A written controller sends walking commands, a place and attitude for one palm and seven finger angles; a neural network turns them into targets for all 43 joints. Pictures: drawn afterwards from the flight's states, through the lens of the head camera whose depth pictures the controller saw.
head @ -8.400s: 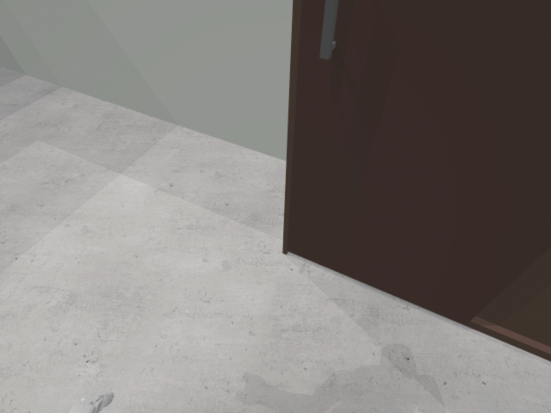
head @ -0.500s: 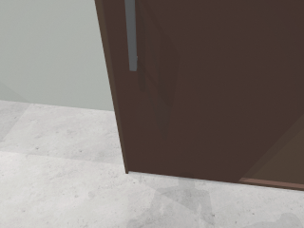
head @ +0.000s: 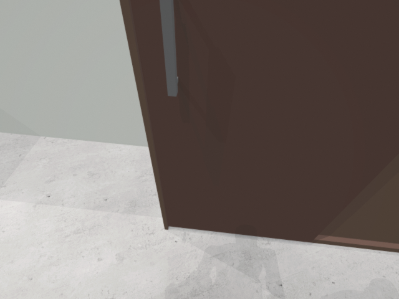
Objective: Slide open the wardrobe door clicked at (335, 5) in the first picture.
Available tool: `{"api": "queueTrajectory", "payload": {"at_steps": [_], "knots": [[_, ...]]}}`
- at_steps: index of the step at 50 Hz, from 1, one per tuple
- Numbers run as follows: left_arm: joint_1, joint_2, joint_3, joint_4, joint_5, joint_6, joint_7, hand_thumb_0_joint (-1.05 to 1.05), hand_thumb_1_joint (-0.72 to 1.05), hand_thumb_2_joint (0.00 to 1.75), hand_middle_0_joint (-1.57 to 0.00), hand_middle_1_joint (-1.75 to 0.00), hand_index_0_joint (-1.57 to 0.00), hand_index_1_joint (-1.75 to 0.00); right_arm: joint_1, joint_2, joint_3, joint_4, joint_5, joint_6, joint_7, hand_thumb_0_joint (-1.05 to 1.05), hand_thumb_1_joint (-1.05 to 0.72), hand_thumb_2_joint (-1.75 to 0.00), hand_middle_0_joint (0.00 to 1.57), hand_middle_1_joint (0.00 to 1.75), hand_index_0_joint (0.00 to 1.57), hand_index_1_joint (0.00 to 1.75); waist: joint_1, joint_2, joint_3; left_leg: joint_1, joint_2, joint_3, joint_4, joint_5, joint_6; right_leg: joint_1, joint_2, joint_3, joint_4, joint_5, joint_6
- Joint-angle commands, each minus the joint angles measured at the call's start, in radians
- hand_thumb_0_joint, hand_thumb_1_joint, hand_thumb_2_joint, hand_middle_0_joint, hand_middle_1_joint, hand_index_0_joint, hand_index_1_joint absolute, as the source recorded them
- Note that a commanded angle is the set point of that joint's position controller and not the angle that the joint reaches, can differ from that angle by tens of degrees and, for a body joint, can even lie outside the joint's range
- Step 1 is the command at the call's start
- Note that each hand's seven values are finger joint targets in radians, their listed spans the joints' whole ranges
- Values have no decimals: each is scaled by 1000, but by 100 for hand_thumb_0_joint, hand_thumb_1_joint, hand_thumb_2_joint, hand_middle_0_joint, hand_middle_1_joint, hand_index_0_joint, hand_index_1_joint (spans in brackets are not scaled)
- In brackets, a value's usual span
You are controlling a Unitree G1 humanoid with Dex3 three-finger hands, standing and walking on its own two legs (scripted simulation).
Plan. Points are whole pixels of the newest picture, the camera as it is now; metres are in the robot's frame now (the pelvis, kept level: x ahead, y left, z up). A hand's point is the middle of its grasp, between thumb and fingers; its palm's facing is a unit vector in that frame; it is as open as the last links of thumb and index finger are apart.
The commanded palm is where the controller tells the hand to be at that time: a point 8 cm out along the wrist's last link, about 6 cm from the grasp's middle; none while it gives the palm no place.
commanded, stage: look again from close up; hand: left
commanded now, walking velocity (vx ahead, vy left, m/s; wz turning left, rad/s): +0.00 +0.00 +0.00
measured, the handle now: (171, 41) +0.55 +0.10 +0.25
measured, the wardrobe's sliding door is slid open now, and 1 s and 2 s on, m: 0.00 0.00 0.00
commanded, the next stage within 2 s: none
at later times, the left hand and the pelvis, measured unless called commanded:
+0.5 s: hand out of the picture +0.03 +0.19 -0.17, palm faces +0.00 -0.97 -0.25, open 7.4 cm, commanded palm none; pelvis +0.01 -0.01 +0.00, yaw +0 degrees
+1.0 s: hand out of the picture +0.05 +0.19 -0.16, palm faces +0.00 -0.96 -0.28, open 7.4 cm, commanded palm none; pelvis +0.02 -0.03 +0.00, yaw +1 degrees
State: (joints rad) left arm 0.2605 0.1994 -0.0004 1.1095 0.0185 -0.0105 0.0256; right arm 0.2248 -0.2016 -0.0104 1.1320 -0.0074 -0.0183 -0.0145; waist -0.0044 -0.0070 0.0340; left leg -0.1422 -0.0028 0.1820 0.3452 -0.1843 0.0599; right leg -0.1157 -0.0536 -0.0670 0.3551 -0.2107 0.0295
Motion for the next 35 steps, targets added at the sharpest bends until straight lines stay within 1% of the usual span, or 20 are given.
{"api": "queueTrajectory", "payload": {"at_steps": [1, 3, 4, 5, 9, 10, 14, 15, 17, 19, 21, 23, 24, 25, 27, 29, 31, 34, 35], "knots": [[39, 132, 25, -32, 5, -18, 11, 0, 90, 90, -20, -30, -20, -30, 30, -150, -27, -39, -3, -17, -5, 0, -90, -90, 20, 30, 20, 30, -2, 8, 0, 27, 160, -168, -96, 85, -35, -48, -85, 78, -60, 113, -40], [36, 135, 25, -32, 4, -18, 10, 0, 90, 90, -20, -30, -20, -30, 24, -154, -26, -39, -3, -18, -5, 0, -90, -90, 20, 30, 20, 30, -2, 11, -1, 29, 159, -167, -97, 86, -35, -48, -85, 81, -62, 111, -40], [31, 136, 26, -32, 4, -17, 10, 0, 90, 90, -20, -30, -20, -30, 24, -155, -27, -38, -3, -18, -5, 0, -90, -90, 20, 30, 20, 30, -2, 3, 7, 26, 159, -169, -100, 82, -36, -50, -84, 78, -63, 108, -39], [35, 139, 25, -33, 5, -18, 10, 0, 90, 90, -20, -30, -20, -30, 22, -158, -27, -43, -3, -18, -5, 0, -90, -90, 20, 30, 20, 30, 0, 9, -2, 33, 160, -169, -92, 111, -33, -44, -86, 79, -64, 126, -41], [25, 144, 26, -31, 4, -16, 8, 0, 90, 90, -20, -30, -20, -30, 15, -164, -25, -41, -4, -17, -6, 0, -90, -90, 20, 30, 20, 30, -1, 9, 12, 28, 159, -169, -105, 76, -37, -52, -86, 79, -67, 104, -39], [28, 148, 27, -32, 5, -18, 8, 0, 90, 90, -20, -30, -20, -30, 15, -164, -27, -42, -3, -18, -5, 0, -90, -90, 20, 30, 20, 30, 0, 4, 5, 32, 160, -168, -98, 92, -34, -46, -88, 79, -70, 117, -41], [17, 153, 27, -34, 4, -19, 7, 0, 90, 90, -20, -30, -20, -30, 10, -172, -26, -42, -3, -17, -4, 0, -90, -90, 20, 30, 20, 30, -1, -1, 3, 33, 158, -169, -102, 77, -35, -46, -89, 82, -77, 105, -42], [16, 158, 28, -36, 5, -20, 7, 0, 90, 90, -20, -30, -20, -30, 8, -172, -26, -42, -4, -17, -4, 0, -90, -90, 20, 30, 20, 30, 0, -4, 6, 30, 160, -168, -97, 89, -34, -44, -89, 82, -76, 117, -44], [11, 163, 29, -36, 4, -22, 6, 0, 90, 90, -20, -30, -20, -30, 4, -178, -27, -43, -4, -19, -4, 0, -90, -90, 20, 30, 20, 30, -2, 3, -12, 42, 159, -165, -94, 112, -35, -35, -90, 84, -75, 134, -45], [8, 165, 29, -35, 3, -21, 6, 0, 90, 90, -20, -30, -20, -30, 1, -181, -26, -42, -4, -18, -4, 0, -90, -90, 20, 30, 20, 30, -2, 4, -11, 44, 161, -166, -98, 102, -36, -38, -89, 84, -79, 122, -44], [6, 173, 30, -36, 3, -23, 6, 0, 90, 90, -20, -30, -20, -30, -4, -184, -26, -43, -4, -20, -4, 0, -90, -90, 20, 30, 20, 30, -2, 4, -23, 54, 161, -164, -89, 132, -34, -29, -92, 85, -78, 148, -47], [0, 173, 30, -37, 3, -22, 5, 0, 90, 90, -20, -30, -20, -30, -8, -189, -25, -42, -5, -19, -5, 0, -90, -90, 20, 30, 20, 30, -2, 7, -11, 47, 162, -166, -95, 117, -36, -35, -90, 87, -80, 136, -46], [1, 173, 30, -35, 3, -22, 5, 0, 90, 90, -20, -30, -20, -30, -9, -189, -26, -42, -5, -19, -5, 0, -90, -90, 20, 30, 20, 30, -2, 13, -17, 51, 162, -164, -96, 116, -37, -34, -90, 86, -81, 135, -46], [-1, 180, 30, -36, 4, -22, 5, 0, 90, 90, -20, -30, -20, -30, -12, -189, -25, -42, -4, -18, -4, 0, -90, -90, 20, 30, 20, 30, 0, 6, -4, 47, 163, -164, -94, 119, -36, -38, -90, 86, -82, 141, -47], [-9, 183, 31, -36, 4, -23, 5, 0, 90, 90, -20, -30, -20, -30, -12, -193, -25, -43, -4, -18, -4, 0, -90, -90, 20, 30, 20, 30, -2, -4, -3, 44, 164, -164, -99, 110, -37, -35, -91, 87, -84, 136, -46], [-9, 187, 31, -36, 3, -24, 3, 0, 90, 90, -20, -30, -20, -30, -20, -199, -25, -44, -5, -19, -4, 0, -90, -90, 20, 30, 20, 30, -1, 0, -9, 50, 163, -163, -96, 111, -37, -36, -93, 90, -87, 139, -48], [-12, 192, 33, -38, 3, -25, 3, 0, 90, 90, -20, -30, -20, -30, -19, -202, -25, -44, -5, -20, -4, 0, -90, -90, 20, 30, 20, 30, -2, 3, -24, 53, 164, -163, -90, 137, -37, -21, -94, 88, -84, 164, -50], [-21, 199, 33, -39, 3, -25, 2, 0, 90, 90, -20, -30, -20, -30, -29, -208, -25, -44, -5, -19, -3, 0, -90, -90, 20, 30, 20, 30, -1, 3, -11, 48, 163, -165, -96, 111, -38, -28, -93, 92, -94, 143, -49], [-19, 201, 34, -40, 4, -26, 2, 0, 90, 90, -20, -30, -20, -30, -30, -208, -25, -46, -5, -18, -3, 0, -90, -90, 20, 30, 20, 30, 0, 1, -13, 49, 164, -166, -93, 121, -37, -25, -93, 92, -93, 154, -50]]}}
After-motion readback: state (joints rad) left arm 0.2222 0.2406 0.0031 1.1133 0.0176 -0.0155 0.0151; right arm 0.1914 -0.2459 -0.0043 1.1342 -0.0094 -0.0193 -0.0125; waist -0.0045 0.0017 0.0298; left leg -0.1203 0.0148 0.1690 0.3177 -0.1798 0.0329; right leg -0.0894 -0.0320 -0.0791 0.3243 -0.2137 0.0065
